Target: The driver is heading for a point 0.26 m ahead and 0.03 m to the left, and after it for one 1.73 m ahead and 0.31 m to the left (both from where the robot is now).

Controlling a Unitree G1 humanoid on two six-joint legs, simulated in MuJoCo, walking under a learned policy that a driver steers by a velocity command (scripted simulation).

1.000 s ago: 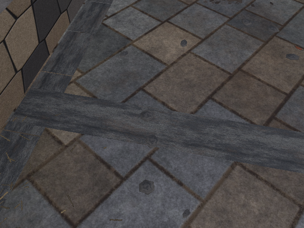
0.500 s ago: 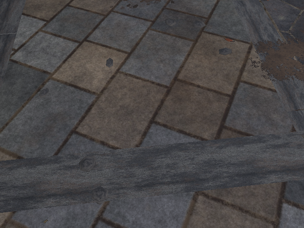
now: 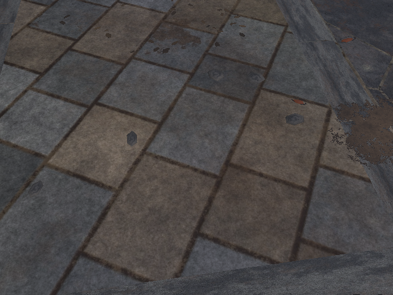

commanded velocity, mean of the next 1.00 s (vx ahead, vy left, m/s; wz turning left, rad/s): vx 0.14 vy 0.00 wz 0.19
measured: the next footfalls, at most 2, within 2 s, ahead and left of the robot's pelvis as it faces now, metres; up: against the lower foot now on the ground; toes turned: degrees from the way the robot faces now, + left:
right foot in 0.38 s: +0.32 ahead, -0.12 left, +0.00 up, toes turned +1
left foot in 0.76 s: +0.23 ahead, +0.13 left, +0.00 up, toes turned +13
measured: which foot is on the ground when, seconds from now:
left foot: down 0.00-0.40, up 0.42-0.74, down 0.76-1.00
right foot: up 0.00-0.36, down 0.38-0.76, up 0.78-1.00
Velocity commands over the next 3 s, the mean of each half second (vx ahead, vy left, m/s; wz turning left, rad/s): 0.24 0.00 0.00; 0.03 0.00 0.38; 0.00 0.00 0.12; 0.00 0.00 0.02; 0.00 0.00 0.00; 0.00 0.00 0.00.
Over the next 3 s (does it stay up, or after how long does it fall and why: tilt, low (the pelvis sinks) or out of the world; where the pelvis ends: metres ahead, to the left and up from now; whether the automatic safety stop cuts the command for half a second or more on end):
stays up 0.23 -0.01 0.02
